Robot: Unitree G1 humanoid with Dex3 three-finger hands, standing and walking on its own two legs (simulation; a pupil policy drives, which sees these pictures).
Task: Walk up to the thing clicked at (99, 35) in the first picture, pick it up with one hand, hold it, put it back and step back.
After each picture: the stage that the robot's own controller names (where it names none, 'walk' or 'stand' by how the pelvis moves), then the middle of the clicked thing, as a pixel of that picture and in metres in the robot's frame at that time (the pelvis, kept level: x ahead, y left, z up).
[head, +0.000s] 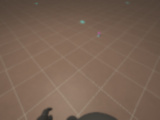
stand; (98, 34) +2.26 -0.17 -0.72
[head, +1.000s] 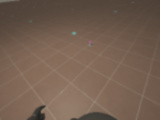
walk; (90, 43) +2.12 +0.21 -0.69
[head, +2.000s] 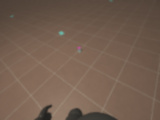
walk; (79, 49) +1.47 +0.40 -0.71
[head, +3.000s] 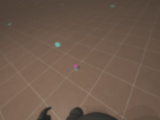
walk; (75, 67) +0.99 +0.39 -0.72
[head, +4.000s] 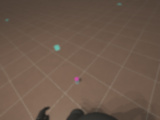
walk; (77, 80) +0.67 +0.28 -0.71
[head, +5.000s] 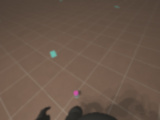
walk; (76, 94) +0.45 +0.23 -0.71
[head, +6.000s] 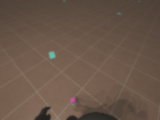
stand; (73, 101) +0.38 +0.19 -0.72
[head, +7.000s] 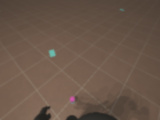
stand; (72, 100) +0.36 +0.20 -0.72
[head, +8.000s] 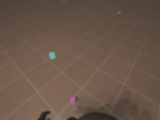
stand; (73, 100) +0.38 +0.21 -0.73
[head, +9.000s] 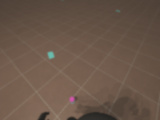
stand; (72, 100) +0.38 +0.22 -0.73
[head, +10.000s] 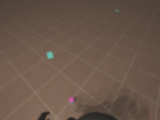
stand; (71, 101) +0.36 +0.22 -0.73
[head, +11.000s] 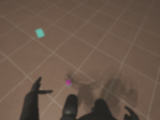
go down; (68, 83) +0.39 +0.22 -0.59
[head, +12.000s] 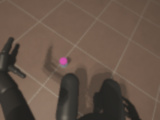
go down; (63, 62) +0.44 +0.25 -0.31
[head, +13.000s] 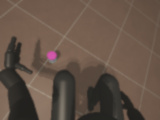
close in; (52, 57) +0.43 +0.27 -0.27
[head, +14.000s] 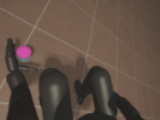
close; (24, 54) +0.42 +0.30 -0.22
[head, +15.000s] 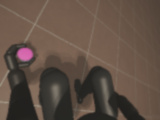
lift; (25, 55) +0.40 +0.29 -0.22
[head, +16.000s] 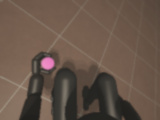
lift; (47, 63) +0.34 +0.27 -0.14
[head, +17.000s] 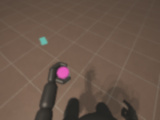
lift; (64, 75) +0.32 +0.18 +0.02
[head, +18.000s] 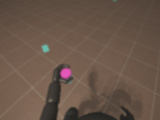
hold; (67, 76) +0.33 +0.17 +0.00
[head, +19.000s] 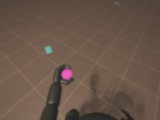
hold; (68, 77) +0.32 +0.17 +0.01
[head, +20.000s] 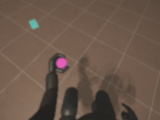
crouch; (63, 65) +0.40 +0.20 -0.06
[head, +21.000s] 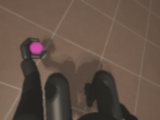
lower; (38, 51) +0.45 +0.28 -0.16
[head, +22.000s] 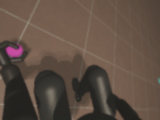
lower; (16, 53) +0.42 +0.31 -0.23
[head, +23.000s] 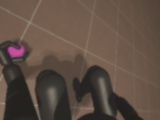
lower; (17, 53) +0.42 +0.31 -0.23
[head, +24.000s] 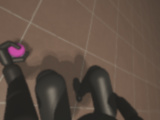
lower; (18, 53) +0.42 +0.31 -0.23
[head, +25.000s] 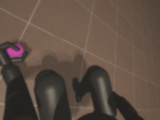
lower; (17, 53) +0.42 +0.31 -0.23
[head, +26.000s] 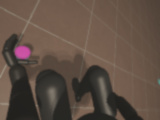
withdraw; (22, 54) +0.41 +0.29 -0.23
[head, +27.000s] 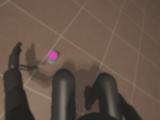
stand; (52, 57) +0.43 +0.26 -0.26
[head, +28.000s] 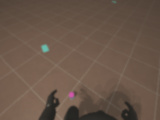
stand; (71, 95) +0.38 +0.19 -0.63
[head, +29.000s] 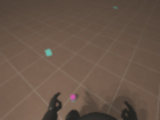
stand; (73, 98) +0.39 +0.20 -0.66
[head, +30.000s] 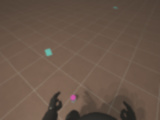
stand; (73, 98) +0.38 +0.19 -0.67
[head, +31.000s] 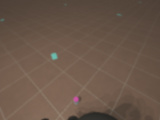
stand; (76, 100) +0.41 +0.18 -0.72
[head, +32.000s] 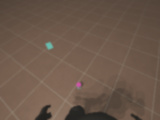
walk; (78, 85) +0.49 +0.16 -0.70
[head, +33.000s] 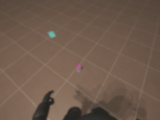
walk; (78, 68) +0.74 +0.18 -0.70
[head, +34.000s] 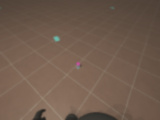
stand; (78, 65) +1.00 +0.21 -0.71
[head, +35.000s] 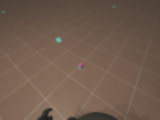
stand; (80, 66) +0.99 +0.21 -0.73
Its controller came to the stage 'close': yes
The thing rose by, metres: 0.72
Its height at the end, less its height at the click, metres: +0.00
